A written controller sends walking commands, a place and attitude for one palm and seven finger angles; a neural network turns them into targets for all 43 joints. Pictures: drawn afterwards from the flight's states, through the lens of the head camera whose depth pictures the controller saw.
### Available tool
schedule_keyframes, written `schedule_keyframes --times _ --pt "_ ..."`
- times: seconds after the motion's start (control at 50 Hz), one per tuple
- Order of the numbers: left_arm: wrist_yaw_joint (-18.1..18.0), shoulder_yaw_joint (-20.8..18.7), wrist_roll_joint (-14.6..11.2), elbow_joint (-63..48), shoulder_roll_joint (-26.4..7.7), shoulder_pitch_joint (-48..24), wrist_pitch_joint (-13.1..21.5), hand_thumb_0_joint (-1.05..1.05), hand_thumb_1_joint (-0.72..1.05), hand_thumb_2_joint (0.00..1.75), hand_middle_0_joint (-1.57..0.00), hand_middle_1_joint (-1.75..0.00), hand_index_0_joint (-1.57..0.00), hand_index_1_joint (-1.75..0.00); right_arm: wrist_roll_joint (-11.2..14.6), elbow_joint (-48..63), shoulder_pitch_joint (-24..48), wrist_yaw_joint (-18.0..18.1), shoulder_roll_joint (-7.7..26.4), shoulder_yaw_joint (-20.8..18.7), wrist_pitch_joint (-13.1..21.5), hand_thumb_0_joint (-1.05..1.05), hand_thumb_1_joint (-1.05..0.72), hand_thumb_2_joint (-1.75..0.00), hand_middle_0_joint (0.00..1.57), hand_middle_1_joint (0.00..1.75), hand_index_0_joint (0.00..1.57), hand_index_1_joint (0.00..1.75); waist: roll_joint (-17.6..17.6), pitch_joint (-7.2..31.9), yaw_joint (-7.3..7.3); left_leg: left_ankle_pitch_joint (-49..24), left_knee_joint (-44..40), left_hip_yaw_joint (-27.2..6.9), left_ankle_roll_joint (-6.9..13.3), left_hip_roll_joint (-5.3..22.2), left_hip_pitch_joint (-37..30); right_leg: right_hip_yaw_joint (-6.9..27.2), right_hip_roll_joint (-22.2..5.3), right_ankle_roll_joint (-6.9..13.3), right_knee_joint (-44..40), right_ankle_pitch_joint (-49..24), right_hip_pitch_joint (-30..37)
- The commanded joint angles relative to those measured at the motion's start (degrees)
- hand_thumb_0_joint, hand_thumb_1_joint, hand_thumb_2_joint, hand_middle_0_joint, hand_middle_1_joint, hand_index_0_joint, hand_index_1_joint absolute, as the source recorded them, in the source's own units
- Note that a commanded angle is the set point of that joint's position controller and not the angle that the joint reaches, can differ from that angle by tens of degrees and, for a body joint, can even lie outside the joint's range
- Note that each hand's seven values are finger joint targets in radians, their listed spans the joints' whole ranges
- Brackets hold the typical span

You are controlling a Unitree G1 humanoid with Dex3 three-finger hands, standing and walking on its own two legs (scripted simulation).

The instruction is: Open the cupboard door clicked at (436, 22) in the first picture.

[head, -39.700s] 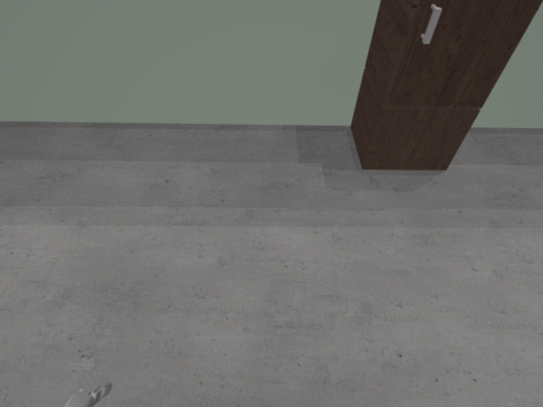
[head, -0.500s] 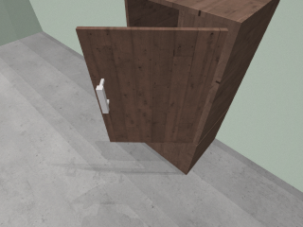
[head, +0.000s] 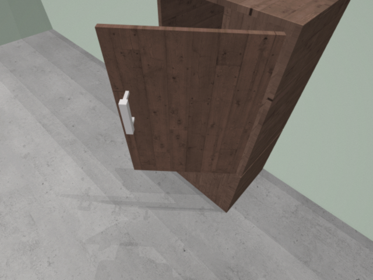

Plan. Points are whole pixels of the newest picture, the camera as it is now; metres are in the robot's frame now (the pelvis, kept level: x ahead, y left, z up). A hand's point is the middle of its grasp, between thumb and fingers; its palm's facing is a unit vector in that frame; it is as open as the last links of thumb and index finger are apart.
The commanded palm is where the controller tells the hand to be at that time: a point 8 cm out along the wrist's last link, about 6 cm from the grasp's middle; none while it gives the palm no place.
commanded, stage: look again from close up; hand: left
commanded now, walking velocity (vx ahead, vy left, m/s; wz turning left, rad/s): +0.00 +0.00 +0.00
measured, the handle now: (128, 112) +0.55 +0.21 +0.01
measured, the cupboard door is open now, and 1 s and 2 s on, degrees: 41 41 41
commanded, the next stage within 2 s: shuffle to correct the standing spot in 0.44 s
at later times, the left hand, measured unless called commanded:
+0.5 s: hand out of the picture +0.00 +0.23 -0.17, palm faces +0.01 -0.97 -0.25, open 7.4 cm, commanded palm none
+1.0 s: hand out of the picture -0.07 +0.17 -0.18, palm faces +0.05 -0.99 -0.13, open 7.4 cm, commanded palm none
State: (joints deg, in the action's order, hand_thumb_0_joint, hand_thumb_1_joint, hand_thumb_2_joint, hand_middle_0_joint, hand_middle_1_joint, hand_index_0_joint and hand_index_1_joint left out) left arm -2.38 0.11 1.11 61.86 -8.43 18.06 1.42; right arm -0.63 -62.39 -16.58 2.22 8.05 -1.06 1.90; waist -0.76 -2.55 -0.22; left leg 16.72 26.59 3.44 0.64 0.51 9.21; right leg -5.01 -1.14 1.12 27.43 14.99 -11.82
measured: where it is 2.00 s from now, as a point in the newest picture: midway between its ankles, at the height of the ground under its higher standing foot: outside the picture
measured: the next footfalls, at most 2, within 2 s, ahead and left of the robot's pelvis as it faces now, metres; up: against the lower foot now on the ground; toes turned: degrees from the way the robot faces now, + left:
none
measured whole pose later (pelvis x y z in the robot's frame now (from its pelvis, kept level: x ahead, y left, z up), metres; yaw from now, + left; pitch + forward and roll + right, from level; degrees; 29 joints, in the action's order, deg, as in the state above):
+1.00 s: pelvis +0.00 +0.02 +0.00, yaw -1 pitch -1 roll +0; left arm -0.9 -0.9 1.7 63.3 -6.4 25.5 0.3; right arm -0.4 -64.9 -20.4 1.8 7.1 -1.4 0.7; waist -0.5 -0.8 0.6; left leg 19.5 30.4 4.7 2.1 0.2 10.1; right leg -3.3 -1.4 -0.2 30.1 16.5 -12.6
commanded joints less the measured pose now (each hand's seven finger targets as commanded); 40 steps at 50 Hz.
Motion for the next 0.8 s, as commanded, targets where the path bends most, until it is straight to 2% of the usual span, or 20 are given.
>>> schedule_keyframes --times 0.0,0.02,0.06,0.08,0.12,0.14,0.16,0.18,0.26,0.3,0.36,0.52,0.56,0.6,0.64,0.66,0.72,0.78 --pt "-0.56 -1.82 0.0 -4.0 -8.08 3.77 0.65 0.0 0.9 0.9 -0.2 -0.3 -0.2 -0.3 -0.2 4.12 -1.87 0.3 7.06 -1.81 0.44 0.0 -0.9 -0.9 0.2 0.3 0.2 0.3 -0.8 5.09 -0.29 -10.31 1.15 -4.51 1.8 3.82 3.49 7.89 -6.97 2.87 -1.94 -16.34 3.42" --pt "-0.45 -2.03 0.04 -4.43 -8.55 2.84 0.56 0.0 0.9 0.9 -0.2 -0.3 -0.2 -0.3 -0.23 4.46 -1.16 0.24 7.81 -2.05 0.18 0.0 -0.9 -0.9 0.2 0.3 0.2 0.3 -0.92 2.34 -0.36 -9.01 0.84 -4.64 1.87 3.82 4.71 8.22 -6.83 2.97 -2.62 -13.42 1.38" --pt "-0.31 -2.25 0.09 -5.23 -9.53 1.4 0.51 0.0 0.9 0.9 -0.2 -0.3 -0.2 -0.3 -0.26 4.97 -0.33 0.06 9.2 -2.15 0.03 0.0 -0.9 -0.9 0.2 0.3 0.2 0.3 -1.31 -0.45 -0.35 -9.05 -0.41 -5.34 2.15 4.33 5.91 7.95 -6.1 2.82 -2.89 -10.0 -0.5" --pt "-0.25 -1.89 0.03 -5.17 -8.87 1.6 0.51 0.0 0.9 0.9 -0.2 -0.3 -0.2 -0.3 -0.39 5.07 0.3 -0.22 8.57 -1.77 -0.08 0.0 -0.9 -0.9 0.2 0.3 0.2 0.3 -1.52 -0.9 0.11 -8.26 -1.12 -5.12 2.15 4.42 5.43 8.35 -6.1 2.59 -4.22 -7.81 -0.82" --pt "-0.1 -2.13 0.0 -5.47 -10.54 0.07 0.54 0.0 0.9 0.9 -0.2 -0.3 -0.2 -0.3 -0.35 5.28 1.37 -0.47 10.19 -1.89 -0.03 0.0 -0.9 -0.9 0.2 0.3 0.2 0.3 0.18 -2.34 -0.12 -7.01 -2.45 -5.82 2.14 4.56 6.02 8.27 -5.77 2.25 -4.66 -4.75 -1.98" --pt "-0.02 -2.2 0.0 -5.68 -11.14 -0.57 0.5 0.0 0.9 0.9 -0.2 -0.3 -0.2 -0.3 -0.3 5.4 1.94 -0.52 10.87 -1.87 0.02 0.0 -0.9 -0.9 0.2 0.3 0.2 0.3 1.22 -2.41 0.0 -6.52 -3.3 -6.26 2.23 4.83 6.44 8.14 -5.58 2.0 -4.84 -3.86 -1.73" --pt "0.07 -2.29 0.02 -5.79 -11.55 -0.82 0.57 0.0 0.9 0.9 -0.2 -0.3 -0.2 -0.3 -0.29 5.54 2.44 -0.59 11.42 -1.84 0.15 0.0 -0.9 -0.9 0.2 0.3 0.2 0.3 0.44 -1.73 0.17 -7.24 -3.7 -6.54 2.34 5.02 6.31 7.88 -5.51 1.82 -4.77 -4.81 -0.86" --pt "0.11 -2.02 0.03 -5.71 -11.21 -0.72 0.48 0.0 0.9 0.9 -0.2 -0.3 -0.2 -0.3 -0.38 5.39 2.71 -0.71 11.18 -1.63 0.18 0.0 -0.9 -0.9 0.2 0.3 0.2 0.3 1.1 -1.06 0.42 -7.32 -4.21 -6.36 2.38 5.17 5.6 7.95 -5.45 1.74 -5.25 -5.0 -0.27" --pt "0.42 -2.1 -0.02 -5.82 -12.85 -2.59 0.34 0.0 0.9 0.9 -0.2 -0.3 -0.2 -0.3 -0.38 5.65 4.23 -1.03 13.17 -1.63 0.11 0.0 -0.9 -0.9 0.2 0.3 0.2 0.3 0.91 -1.27 0.32 -2.05 -6.93 -7.33 2.29 5.14 6.67 8.04 -5.59 1.19 -6.52 -0.79 -0.3" --pt "0.51 -1.86 0.07 -5.79 -12.18 -2.36 0.04 0.0 0.9 0.9 -0.2 -0.3 -0.2 -0.3 -0.49 5.44 4.0 -1.2 12.63 -1.31 -0.05 0.0 -0.9 -0.9 0.2 0.3 0.2 0.3 0.55 -1.31 0.48 0.55 -7.95 -7.31 2.24 5.15 7.33 7.55 -5.48 0.79 -7.04 0.25 0.12" --pt "0.65 -1.76 0.06 -5.62 -12.77 -2.9 0.08 0.0 0.9 0.9 -0.2 -0.3 -0.2 -0.3 -0.44 5.2 4.51 -1.36 13.41 -1.26 -0.04 0.0 -0.9 -0.9 0.2 0.3 0.2 0.3 0.81 -0.84 0.41 1.21 -9.02 -7.79 2.11 5.24 7.28 7.59 -5.81 0.68 -7.41 0.09 0.37" --pt "0.6 -1.11 0.17 -4.19 -11.47 -1.51 -0.3 0.0 0.9 0.9 -0.2 -0.3 -0.2 -0.3 -0.24 3.65 4.21 -1.54 12.69 -0.82 -0.19 0.0 -0.9 -0.9 0.2 0.3 0.2 0.3 1.3 -1.08 0.74 3.19 -11.53 -8.67 1.78 5.72 8.13 6.34 -5.93 -0.1 -7.32 -1.94 1.57" --pt "0.56 -0.37 0.22 -2.68 -8.01 1.1 -0.78 0.0 0.9 0.9 -0.2 -0.3 -0.2 -0.3 -0.43 2.27 2.01 -1.61 9.58 -0.16 -0.88 0.0 -0.9 -0.9 0.2 0.3 0.2 0.3 0.5 -0.87 0.46 9.8 -12.1 -8.33 1.36 5.6 8.3 5.7 -5.37 -0.82 -7.38 3.43 1.25" --pt "0.66 -0.57 0.57 -2.48 -7.56 2.1 -1.27 0.0 0.9 0.9 -0.2 -0.3 -0.2 -0.3 -0.56 1.84 0.87 -1.53 9.99 -0.52 -1.43 0.0 -0.9 -0.9 0.2 0.3 0.2 0.3 1.57 -1.6 0.36 17.1 -13.46 -9.54 2.02 6.32 9.26 4.4 -4.19 -0.86 -5.75 8.83 0.02" --pt "0.92 -0.79 0.87 -2.31 -6.95 3.04 -1.5 0.0 0.9 0.9 -0.2 -0.3 -0.2 -0.3 -0.71 1.69 0.52 -1.39 10.83 -0.86 -1.74 0.0 -0.9 -0.9 0.2 0.3 0.2 0.3 3.33 -4.01 0.44 22.36 -15.19 -11.21 2.8 7.59 11.45 3.06 -2.9 -0.9 -3.47 10.07 -1.18" --pt "1.06 -0.87 0.95 -2.19 -6.5 3.99 -1.47 0.0 0.9 0.9 -0.2 -0.3 -0.2 -0.3 -0.65 1.75 0.68 -1.35 10.78 -1.08 -1.75 0.0 -0.9 -0.9 0.2 0.3 0.2 0.3 3.34 -5.31 0.68 22.87 -15.32 -11.76 3.26 8.1 12.14 2.91 -2.61 -0.74 -2.75 9.24 -1.63" --pt "1.41 -1.09 0.77 -1.9 -4.96 5.57 -1.12 0.0 0.9 0.9 -0.2 -0.3 -0.2 -0.3 -0.39 1.21 -0.92 -0.95 10.05 -1.35 -1.2 0.0 -0.9 -0.9 0.2 0.3 0.2 0.3 2.25 -5.16 0.56 18.55 -13.85 -12.02 4.12 8.9 10.0 3.0 -2.55 0.05 -1.62 5.07 -2.01" --pt "1.56 -1.4 0.74 -1.68 -4.61 7.3 -0.89 0.0 0.9 0.9 -0.2 -0.3 -0.2 -0.3 -0.29 0.89 -2.26 -0.67 9.08 -1.61 -0.88 0.0 -0.9 -0.9 0.2 0.3 0.2 0.3 2.69 -5.37 0.47 18.0 -12.23 -11.14 4.37 8.74 9.89 3.92 -2.6 0.77 -2.01 6.13 -2.09"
